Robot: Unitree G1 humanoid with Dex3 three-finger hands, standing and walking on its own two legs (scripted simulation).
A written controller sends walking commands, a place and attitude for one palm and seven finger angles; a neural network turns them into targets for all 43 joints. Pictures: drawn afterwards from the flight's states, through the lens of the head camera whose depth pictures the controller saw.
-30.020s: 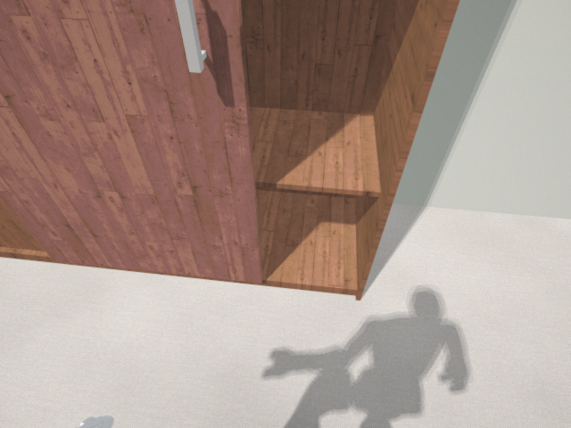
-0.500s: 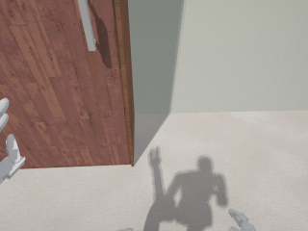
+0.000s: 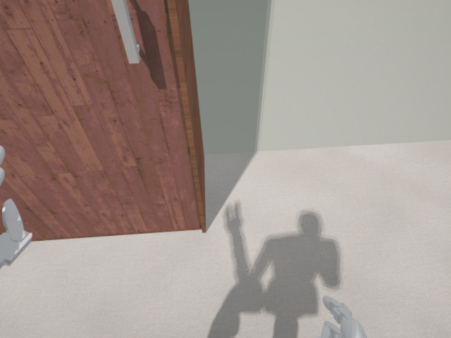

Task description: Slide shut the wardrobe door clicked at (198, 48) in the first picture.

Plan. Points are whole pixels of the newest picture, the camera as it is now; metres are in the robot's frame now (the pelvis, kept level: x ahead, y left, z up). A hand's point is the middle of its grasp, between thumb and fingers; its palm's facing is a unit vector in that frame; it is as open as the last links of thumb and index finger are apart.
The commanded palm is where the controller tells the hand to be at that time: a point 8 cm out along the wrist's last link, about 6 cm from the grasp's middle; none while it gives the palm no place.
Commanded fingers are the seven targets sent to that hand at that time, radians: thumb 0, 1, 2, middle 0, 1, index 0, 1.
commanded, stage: stop stepping back and stand still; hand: left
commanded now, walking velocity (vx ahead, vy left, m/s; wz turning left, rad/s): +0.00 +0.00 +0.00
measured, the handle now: (127, 21) +0.70 +0.26 +0.26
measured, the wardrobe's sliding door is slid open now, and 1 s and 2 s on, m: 0.01 0.01 0.01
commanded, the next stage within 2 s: let the arm hang, fingers relaxed in 0.38 s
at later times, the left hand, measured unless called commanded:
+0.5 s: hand (39, 230) +0.22 +0.27 +0.16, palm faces +0.40 -0.79 -0.47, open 7.4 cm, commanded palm none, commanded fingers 0.00 0.90 0.90 -0.20 -0.30 -0.20 -0.30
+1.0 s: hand out of the picture -0.04 +0.22 -0.16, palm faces -0.01 -0.97 -0.22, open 7.2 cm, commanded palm none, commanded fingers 0.00 0.90 0.90 -0.20 -0.30 -0.20 -0.30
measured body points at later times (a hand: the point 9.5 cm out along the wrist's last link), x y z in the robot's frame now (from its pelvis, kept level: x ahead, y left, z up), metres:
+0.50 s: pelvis +0.02 +0.01 +0.01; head +0.02 +0.00 +0.46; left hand +0.19 +0.30 +0.18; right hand +0.20 -0.23 -0.07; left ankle +0.02 +0.13 -0.73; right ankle +0.02 -0.09 -0.73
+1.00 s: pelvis -0.01 +0.02 +0.02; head +0.01 +0.02 +0.46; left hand -0.04 +0.27 -0.14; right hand -0.04 -0.23 -0.14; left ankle +0.02 +0.13 -0.73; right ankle +0.02 -0.09 -0.73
